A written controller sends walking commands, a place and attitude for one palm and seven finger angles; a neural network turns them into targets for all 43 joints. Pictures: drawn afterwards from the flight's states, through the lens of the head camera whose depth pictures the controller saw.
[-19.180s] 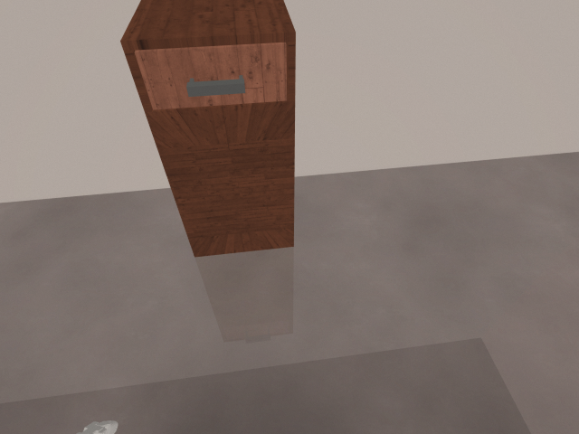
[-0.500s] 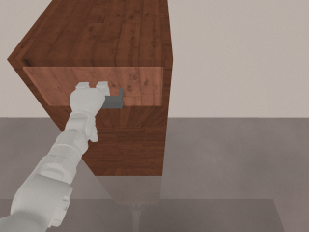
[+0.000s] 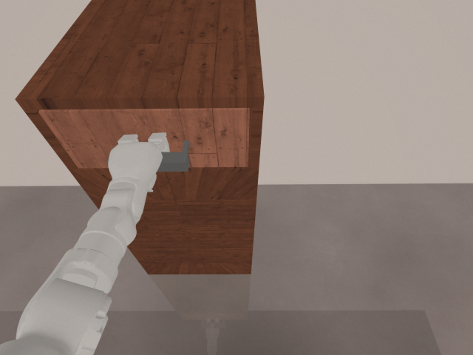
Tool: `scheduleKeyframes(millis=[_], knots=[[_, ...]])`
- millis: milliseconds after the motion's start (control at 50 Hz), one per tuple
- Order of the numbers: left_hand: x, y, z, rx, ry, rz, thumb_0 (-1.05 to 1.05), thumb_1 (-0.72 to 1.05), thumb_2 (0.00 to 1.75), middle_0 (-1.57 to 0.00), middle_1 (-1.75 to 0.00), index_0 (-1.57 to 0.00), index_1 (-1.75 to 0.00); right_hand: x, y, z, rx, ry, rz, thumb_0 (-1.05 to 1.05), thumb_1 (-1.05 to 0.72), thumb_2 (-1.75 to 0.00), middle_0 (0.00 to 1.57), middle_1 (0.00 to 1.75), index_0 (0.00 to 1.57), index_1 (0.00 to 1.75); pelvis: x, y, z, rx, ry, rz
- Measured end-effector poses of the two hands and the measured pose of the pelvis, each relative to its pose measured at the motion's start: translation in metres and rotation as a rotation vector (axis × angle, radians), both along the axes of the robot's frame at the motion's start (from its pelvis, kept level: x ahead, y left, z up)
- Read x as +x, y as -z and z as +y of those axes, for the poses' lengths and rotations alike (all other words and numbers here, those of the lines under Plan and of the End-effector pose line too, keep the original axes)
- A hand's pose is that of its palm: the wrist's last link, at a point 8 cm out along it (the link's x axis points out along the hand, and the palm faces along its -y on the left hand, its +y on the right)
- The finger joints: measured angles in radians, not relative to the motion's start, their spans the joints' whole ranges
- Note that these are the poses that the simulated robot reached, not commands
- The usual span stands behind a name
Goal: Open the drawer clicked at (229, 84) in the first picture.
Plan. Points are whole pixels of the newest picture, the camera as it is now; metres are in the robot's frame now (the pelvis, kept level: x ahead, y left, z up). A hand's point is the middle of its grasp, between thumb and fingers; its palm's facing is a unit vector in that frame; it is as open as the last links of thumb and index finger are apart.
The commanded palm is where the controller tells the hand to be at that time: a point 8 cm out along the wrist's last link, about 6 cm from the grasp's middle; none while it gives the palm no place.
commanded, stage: close the thumb around the handle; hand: left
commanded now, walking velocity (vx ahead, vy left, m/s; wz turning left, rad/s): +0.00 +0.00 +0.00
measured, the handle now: (151, 153) +0.48 +0.17 +0.05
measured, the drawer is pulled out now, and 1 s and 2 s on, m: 0.00 0.07 0.19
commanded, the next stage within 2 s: pull the drawer open in 0.18 s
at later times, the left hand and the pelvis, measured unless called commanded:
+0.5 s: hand (145, 182) +0.43 +0.18 +0.03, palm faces -0.03 -0.04 -1.00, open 6.0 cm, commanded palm +0.39 +0.18 +0.09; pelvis +0.00 -0.01 +0.00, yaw +0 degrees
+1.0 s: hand (139, 211) +0.36 +0.18 +0.03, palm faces -0.01 -0.08 -1.00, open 6.0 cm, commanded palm +0.33 +0.19 +0.09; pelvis +0.02 -0.01 +0.01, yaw +0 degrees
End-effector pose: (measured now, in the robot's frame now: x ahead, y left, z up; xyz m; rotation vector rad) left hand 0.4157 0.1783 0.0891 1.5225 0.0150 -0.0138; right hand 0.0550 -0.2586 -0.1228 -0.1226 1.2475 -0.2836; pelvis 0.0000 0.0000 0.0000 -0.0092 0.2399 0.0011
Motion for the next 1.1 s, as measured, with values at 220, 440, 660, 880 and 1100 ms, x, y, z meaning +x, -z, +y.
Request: scheduleKeyframes(millis=[220, 440, 660, 880, 1100], knots=[[-0.006, 0.003, 0.001, 0.002, 0.014, -0.003, -0.01, 0.64, 0.77, -0.34, -1.35, -0.41, -1.34, 0.013, -0.005, -0.005, -0.012, -0.01, -0.027, 0.01, -0.91, -0.89, 0.21, 0.3, 0.2, 0.3, 0.001, -0.002, -0.003, 0.003, 0.0, -0.012], [-0.004, 0.002, 0.0, 0.012, 0.007, 0.01, -0.01, 0.64, 0.77, -0.34, -1.35, -0.4, -1.35, 0.016, -0.004, -0.007, -0.012, -0.014, -0.029, 0.01, -0.91, -0.89, 0.21, 0.3, 0.2, 0.3, 0.001, -0.002, -0.005, 0.005, 0.0, -0.008], [-0.023, 0.003, 0.001, -0.011, 0.009, -0.001, 0.0, 0.65, 0.76, -0.3, -1.35, -0.39, -1.35, 0.028, -0.005, -0.004, 0.016, -0.015, -0.045, 0.01, -0.91, -0.89, 0.21, 0.3, 0.2, 0.3, 0.01, -0.005, -0.005, 0.009, 0.012, -0.025], [-0.053, 0.004, 0.001, -0.015, 0.005, -0.014, 0.0, 0.65, 0.79, -0.29, -1.35, -0.39, -1.35, 0.076, -0.013, 0.003, 0.031, -0.081, -0.152, 0.01, -0.91, -0.89, 0.2, 0.3, 0.2, 0.3, 0.014, -0.006, -0.006, 0.012, 0.005, -0.053], [-0.088, 0.004, 0.002, -0.031, -0.001, -0.018, 0.01, 0.65, 0.79, -0.28, -1.35, -0.41, -1.34, 0.117, -0.025, 0.013, 0.044, -0.157, -0.269, 0.01, -0.91, -0.89, 0.2, 0.3, 0.2, 0.3, 0.014, -0.007, -0.009, 0.017, -0.002, -0.083]])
